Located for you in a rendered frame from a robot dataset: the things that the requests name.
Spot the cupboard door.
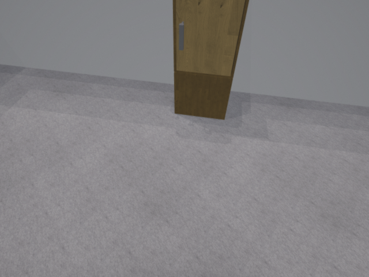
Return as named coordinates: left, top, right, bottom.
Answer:
left=176, top=0, right=245, bottom=76

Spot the handle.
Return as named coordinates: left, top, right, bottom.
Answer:
left=179, top=21, right=184, bottom=50

